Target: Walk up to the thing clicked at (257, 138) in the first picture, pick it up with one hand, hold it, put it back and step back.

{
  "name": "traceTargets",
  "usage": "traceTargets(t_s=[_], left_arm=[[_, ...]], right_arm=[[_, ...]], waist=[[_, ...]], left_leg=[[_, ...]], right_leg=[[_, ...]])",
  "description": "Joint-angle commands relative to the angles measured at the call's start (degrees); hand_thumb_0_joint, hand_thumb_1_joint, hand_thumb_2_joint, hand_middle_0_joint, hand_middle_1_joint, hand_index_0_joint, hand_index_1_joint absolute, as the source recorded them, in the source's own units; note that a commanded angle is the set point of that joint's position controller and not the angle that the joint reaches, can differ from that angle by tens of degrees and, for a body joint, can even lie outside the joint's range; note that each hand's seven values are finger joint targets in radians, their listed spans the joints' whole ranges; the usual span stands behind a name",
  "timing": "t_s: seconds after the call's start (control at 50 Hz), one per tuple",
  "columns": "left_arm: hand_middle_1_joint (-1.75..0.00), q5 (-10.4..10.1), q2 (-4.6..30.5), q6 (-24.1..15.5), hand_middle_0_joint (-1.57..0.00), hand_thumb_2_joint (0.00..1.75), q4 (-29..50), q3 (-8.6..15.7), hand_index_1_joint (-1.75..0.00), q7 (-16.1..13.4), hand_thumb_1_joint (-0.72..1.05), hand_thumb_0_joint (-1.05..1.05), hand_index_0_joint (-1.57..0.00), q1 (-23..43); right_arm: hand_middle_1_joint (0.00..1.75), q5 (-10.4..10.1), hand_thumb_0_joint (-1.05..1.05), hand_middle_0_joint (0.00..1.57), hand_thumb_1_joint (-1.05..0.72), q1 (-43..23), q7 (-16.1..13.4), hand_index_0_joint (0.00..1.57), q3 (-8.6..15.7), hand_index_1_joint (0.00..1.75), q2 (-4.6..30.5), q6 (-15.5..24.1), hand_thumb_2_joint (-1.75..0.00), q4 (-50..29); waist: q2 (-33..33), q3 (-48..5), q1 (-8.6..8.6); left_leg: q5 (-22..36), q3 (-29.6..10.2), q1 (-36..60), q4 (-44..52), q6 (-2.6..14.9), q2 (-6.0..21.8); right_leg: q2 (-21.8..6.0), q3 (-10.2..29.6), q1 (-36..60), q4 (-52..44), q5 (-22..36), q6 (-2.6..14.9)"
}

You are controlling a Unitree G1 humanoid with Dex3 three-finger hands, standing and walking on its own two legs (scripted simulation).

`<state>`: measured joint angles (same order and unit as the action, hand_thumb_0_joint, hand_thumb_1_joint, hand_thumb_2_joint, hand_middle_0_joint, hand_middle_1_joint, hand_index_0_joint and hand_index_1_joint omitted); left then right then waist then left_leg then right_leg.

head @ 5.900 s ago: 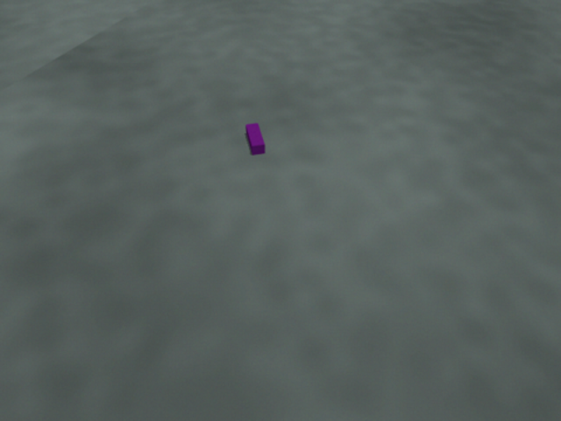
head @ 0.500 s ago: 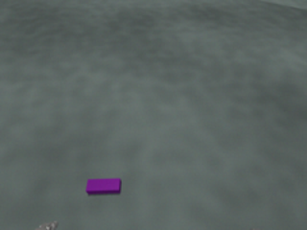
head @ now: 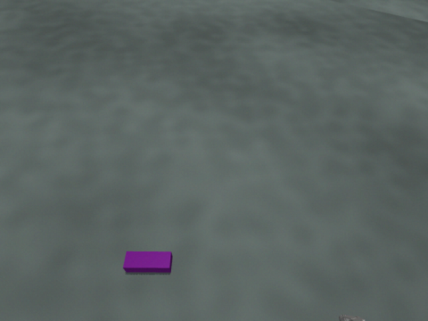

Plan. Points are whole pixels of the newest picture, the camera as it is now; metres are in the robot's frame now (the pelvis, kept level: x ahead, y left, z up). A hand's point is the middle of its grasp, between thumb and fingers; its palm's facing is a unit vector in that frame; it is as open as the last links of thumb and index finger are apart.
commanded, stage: walk up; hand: left
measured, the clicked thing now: (148, 261) +0.47 +0.27 -0.75
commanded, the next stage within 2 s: stand in 0.06 s
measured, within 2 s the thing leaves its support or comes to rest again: neither
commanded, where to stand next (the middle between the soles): +0.07 +0.00 m, yaw +1 degrees
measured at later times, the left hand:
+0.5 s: hand out of the picture +0.07 +0.25 -0.15, palm faces -0.02 -0.94 -0.34, open 7.4 cm
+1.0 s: hand out of the picture +0.08 +0.24 -0.15, palm faces -0.03 -0.94 -0.34, open 7.4 cm
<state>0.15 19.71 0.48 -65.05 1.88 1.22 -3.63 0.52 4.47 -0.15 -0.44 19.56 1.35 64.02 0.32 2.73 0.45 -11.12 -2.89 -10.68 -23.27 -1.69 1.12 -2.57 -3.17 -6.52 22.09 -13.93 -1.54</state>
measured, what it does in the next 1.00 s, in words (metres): stands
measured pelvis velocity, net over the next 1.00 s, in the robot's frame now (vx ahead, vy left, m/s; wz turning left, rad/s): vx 0.00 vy -0.01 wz -0.01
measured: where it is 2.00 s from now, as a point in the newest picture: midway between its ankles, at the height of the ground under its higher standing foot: outside the picture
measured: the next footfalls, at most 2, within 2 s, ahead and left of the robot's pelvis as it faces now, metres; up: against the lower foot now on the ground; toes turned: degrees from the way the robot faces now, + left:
none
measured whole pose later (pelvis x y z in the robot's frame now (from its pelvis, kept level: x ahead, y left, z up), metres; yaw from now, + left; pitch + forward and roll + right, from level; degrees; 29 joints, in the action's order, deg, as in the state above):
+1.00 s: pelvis +0.00 -0.01 +0.00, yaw -1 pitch -2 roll +0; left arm 0.2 19.8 -0.6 -65.5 0.4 0.8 -5.8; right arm 0.6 5.5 0.4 -0.5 20.3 0.4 65.9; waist -0.5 2.6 -0.1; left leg -8.7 -2.3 -8.1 -18.6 -2.6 2.1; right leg -1.7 -2.6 -5.3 19.3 -12.2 -0.8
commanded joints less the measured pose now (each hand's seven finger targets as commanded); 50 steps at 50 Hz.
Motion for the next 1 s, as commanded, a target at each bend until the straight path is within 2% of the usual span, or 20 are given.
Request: traceTargets(t_s=[0.0,0.04,0.06,0.18,0.26,0.3,0.32,0.42,0.52,0.58,0.66,0.76,0.9,0.98], left_arm=[[-0.30,0.4,11.8,-1.3,-0.20,0.90,3.9,2.3,-0.30,-1.0,0.90,0.00,-0.20,2.7],[-0.30,0.3,11.6,-1.5,-0.20,0.90,3.1,1.8,-0.30,-1.1,0.90,0.00,-0.20,1.6],[-0.30,0.4,11.9,-1.6,-0.20,0.90,3.0,1.8,-0.30,-1.2,0.90,0.00,-0.20,1.8],[-0.30,0.1,12.1,-2.3,-0.20,0.90,2.8,1.4,-0.30,-1.3,0.90,0.00,-0.20,1.3],[-0.30,0.3,12.4,-2.2,-0.20,0.90,2.6,1.2,-0.30,-1.4,0.90,0.00,-0.20,1.6],[-0.30,0.4,12.4,-2.2,-0.20,0.90,2.6,1.2,-0.30,-1.4,0.90,0.00,-0.20,1.2],[-0.30,0.3,12.5,-2.3,-0.20,0.90,2.6,1.2,-0.30,-1.5,0.90,0.00,-0.20,1.2],[-0.30,0.2,12.3,-2.3,-0.20,0.90,2.4,1.0,-0.30,-1.5,0.90,0.00,-0.20,1.0],[-0.30,0.2,12.8,-2.3,-0.20,0.90,2.4,1.1,-0.30,-1.6,0.90,0.00,-0.20,0.4],[-0.30,0.2,12.7,-2.3,-0.20,0.90,2.7,1.0,-0.30,-1.6,0.90,0.00,-0.20,0.6],[-0.30,0.3,12.7,-2.1,-0.20,0.90,2.8,1.1,-0.30,-1.5,0.90,0.00,-0.20,0.3],[-0.30,0.3,12.8,-2.1,-0.20,0.90,2.7,1.0,-0.30,-1.5,0.90,0.00,-0.20,0.2],[-0.30,0.3,12.8,-2.1,-0.20,0.90,2.9,1.1,-0.30,-1.5,0.90,0.00,-0.20,0.2],[-0.30,0.2,12.8,-2.2,-0.20,0.90,2.9,1.0,-0.30,-1.5,0.90,0.00,-0.20,-0.3]], right_arm=[[0.30,0.0,0.00,0.20,-0.90,-2.5,-0.6,0.20,2.7,0.30,12.8,1.2,-0.90,-3.6],[0.30,0.4,0.00,0.20,-0.90,-3.2,-0.7,0.20,2.7,0.30,13.0,1.0,-0.90,-3.3],[0.30,0.4,0.00,0.20,-0.90,-3.2,-0.7,0.20,2.7,0.30,12.7,1.0,-0.90,-3.3],[0.30,0.1,0.00,0.20,-0.90,-3.4,-0.3,0.20,2.7,0.30,12.8,0.9,-0.90,-2.9],[0.30,0.0,0.00,0.20,-0.90,-4.1,-0.2,0.20,2.6,0.30,12.4,0.4,-0.90,-2.7],[0.30,0.0,0.00,0.20,-0.90,-3.9,-0.1,0.20,2.6,0.30,12.8,0.5,-0.90,-2.6],[0.30,0.1,0.00,0.20,-0.90,-3.8,-0.1,0.20,2.6,0.30,12.7,0.5,-0.90,-2.4],[0.30,-0.1,0.00,0.20,-0.90,-3.8,0.0,0.20,2.5,0.30,12.8,0.4,-0.90,-2.1],[0.30,0.0,0.00,0.20,-0.90,-2.7,-0.1,0.20,2.3,0.30,12.6,0.4,-0.90,-1.9],[0.30,0.0,0.00,0.20,-0.90,-2.7,0.0,0.20,2.4,0.30,12.8,0.4,-0.90,-1.7],[0.30,0.0,0.00,0.20,-0.90,-2.2,-0.2,0.20,2.3,0.30,13.0,0.5,-0.90,-1.5],[0.30,-0.1,0.00,0.20,-0.90,-1.9,-0.1,0.20,2.2,0.30,12.6,0.4,-0.90,-1.4],[0.30,0.1,0.00,0.20,-0.90,-1.3,-0.1,0.20,2.3,0.30,12.9,0.3,-0.90,-1.5],[0.30,0.0,0.00,0.20,-0.90,-1.5,0.0,0.20,2.3,0.30,12.6,0.3,-0.90,-1.7]], waist=[[-1.6,-5.4,-0.10],[-2.8,-4.2,0.08],[-2.0,-4.8,-0.07],[-0.7,-6.3,-0.13],[0.1,-5.0,-0.31],[-0.4,-6.0,-0.36],[-0.3,-6.1,-0.25],[-0.5,-4.7,-0.21],[-0.2,-4.7,-0.34],[-0.1,-3.8,-0.30],[-1.2,-5.1,-0.21],[-0.4,-4.3,-0.27],[0.1,-4.0,-0.44],[0.3,-4.1,-0.25]], left_leg=[[12.3,-3.9,0.3,3.7,2.83,5.5],[13.0,-3.9,1.9,4.5,2.38,6.0],[15.1,-4.1,3.3,4.4,2.29,6.2],[17.0,-3.5,5.0,4.6,2.22,6.2],[11.2,-3.5,4.5,5.8,2.06,5.9],[11.7,-3.3,5.2,5.8,2.35,6.0],[14.2,-3.5,5.1,5.8,2.18,6.2],[10.7,-3.2,3.6,6.4,2.10,5.9],[12.4,-3.0,4.2,6.3,1.94,6.0],[10.3,-3.2,3.5,6.7,1.62,5.9],[11.3,-3.0,3.8,6.7,1.73,6.1],[12.2,-3.2,4.1,6.7,1.77,6.3],[8.1,-2.9,3.4,6.9,1.89,5.9],[10.1,-3.0,4.2,6.5,1.87,6.0]], right_leg=[[-4.4,3.6,2.5,-3.6,7.1,2.35],[-5.2,5.0,0.7,-4.5,8.1,2.33],[-5.2,5.0,0.6,-4.5,9.7,2.34],[-5.4,4.8,2.2,-5.2,12.6,1.98],[-5.2,4.8,1.0,-6.6,7.7,2.07],[-5.4,4.9,1.3,-6.3,8.9,2.28],[-5.5,4.8,1.8,-6.0,10.8,2.14],[-5.4,5.0,1.7,-6.6,8.0,2.09],[-5.6,5.2,1.6,-6.4,9.7,2.20],[-5.4,5.2,0.8,-6.7,7.5,2.13],[-5.5,5.2,2.0,-6.3,8.6,2.28],[-5.4,5.1,1.2,-6.3,9.0,2.29],[-5.3,5.5,0.9,-7.0,5.9,2.44],[-5.4,5.5,0.9,-7.0,7.9,2.44]])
